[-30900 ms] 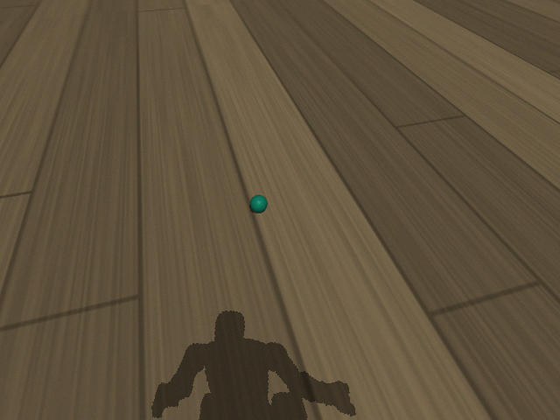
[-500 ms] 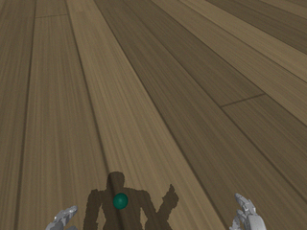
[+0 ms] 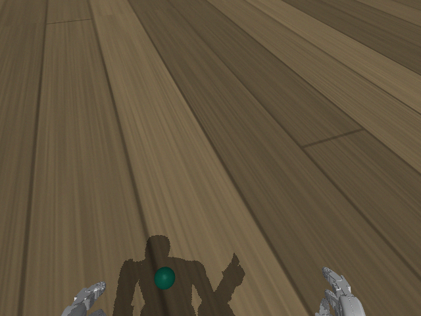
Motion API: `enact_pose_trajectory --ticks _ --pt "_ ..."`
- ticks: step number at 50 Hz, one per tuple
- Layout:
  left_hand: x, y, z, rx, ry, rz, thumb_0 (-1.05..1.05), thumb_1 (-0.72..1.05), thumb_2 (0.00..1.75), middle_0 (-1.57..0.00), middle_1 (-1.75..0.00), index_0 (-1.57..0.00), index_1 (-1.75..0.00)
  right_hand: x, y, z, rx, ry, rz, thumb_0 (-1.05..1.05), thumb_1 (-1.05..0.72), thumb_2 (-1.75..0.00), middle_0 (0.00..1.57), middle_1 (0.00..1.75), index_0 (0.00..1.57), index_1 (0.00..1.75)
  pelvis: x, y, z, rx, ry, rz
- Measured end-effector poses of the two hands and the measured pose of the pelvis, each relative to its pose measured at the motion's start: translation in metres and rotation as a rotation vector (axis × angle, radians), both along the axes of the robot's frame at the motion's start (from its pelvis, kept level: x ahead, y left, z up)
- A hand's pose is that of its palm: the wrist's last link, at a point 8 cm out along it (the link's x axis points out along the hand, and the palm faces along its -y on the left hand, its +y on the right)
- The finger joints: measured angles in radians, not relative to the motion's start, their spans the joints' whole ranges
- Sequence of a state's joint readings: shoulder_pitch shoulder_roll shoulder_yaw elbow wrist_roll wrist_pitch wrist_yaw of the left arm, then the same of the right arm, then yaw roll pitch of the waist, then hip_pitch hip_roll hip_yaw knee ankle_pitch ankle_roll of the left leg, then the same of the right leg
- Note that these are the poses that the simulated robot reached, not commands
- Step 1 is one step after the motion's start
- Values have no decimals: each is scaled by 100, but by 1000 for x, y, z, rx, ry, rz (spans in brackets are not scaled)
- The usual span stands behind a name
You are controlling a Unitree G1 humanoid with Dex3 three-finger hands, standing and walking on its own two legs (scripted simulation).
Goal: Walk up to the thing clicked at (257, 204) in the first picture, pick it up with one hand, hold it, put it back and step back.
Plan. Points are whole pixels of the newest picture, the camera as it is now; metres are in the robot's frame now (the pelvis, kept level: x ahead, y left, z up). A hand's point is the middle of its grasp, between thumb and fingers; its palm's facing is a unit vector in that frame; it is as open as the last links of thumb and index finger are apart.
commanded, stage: home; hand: left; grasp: from above
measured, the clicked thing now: (164, 277) +0.45 +0.17 -0.67
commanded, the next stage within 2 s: stand in 0.42 s
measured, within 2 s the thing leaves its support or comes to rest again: neither
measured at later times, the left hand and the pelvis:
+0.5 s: hand out of the picture +0.15 +0.18 -0.05, palm faces +0.05 -0.98 -0.20, open 7.4 cm; pelvis -0.01 +0.00 +0.00, yaw +0 degrees
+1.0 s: hand out of the picture +0.05 +0.24 -0.11, palm faces +0.05 -0.95 -0.32, open 7.4 cm; pelvis -0.01 +0.01 +0.04, yaw +1 degrees
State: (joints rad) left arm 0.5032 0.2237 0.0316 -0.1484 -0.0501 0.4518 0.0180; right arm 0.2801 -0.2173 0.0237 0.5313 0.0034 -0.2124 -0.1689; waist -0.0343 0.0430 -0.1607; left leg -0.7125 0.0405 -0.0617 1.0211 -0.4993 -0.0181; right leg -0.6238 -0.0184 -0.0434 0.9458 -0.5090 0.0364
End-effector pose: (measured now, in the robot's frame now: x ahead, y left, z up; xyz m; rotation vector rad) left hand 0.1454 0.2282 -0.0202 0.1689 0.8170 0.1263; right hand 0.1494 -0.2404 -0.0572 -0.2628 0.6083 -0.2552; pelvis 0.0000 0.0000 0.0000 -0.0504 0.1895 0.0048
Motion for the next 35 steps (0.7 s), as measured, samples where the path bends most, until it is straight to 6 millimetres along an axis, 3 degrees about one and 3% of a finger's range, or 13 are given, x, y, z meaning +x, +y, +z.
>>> enact_pose_trajectory --ticks 26,30,35 --pt "-8 -2 -1 2 4 1 1 91 89 -20 -30 -20 -30 -10 -3 -2 5 0 -6 2 -91 -89 20 30 20 30 -8 -3 -2 3 0 -1" --pt "-5 10 -20 94 -18 -39 1 90 89 -20 -30 -20 -31 -16 -8 -19 -41 217 133 1 -91 -89 20 30 20 30 -14 -4 7 33 -83 4" --pt "-25 33 -39 135 86 -13 1 90 89 -20 -30 -20 -31 -32 -22 -23 -11 378 133 2 -91 -89 21 30 21 30 -16 -4 19 52 -134 2"
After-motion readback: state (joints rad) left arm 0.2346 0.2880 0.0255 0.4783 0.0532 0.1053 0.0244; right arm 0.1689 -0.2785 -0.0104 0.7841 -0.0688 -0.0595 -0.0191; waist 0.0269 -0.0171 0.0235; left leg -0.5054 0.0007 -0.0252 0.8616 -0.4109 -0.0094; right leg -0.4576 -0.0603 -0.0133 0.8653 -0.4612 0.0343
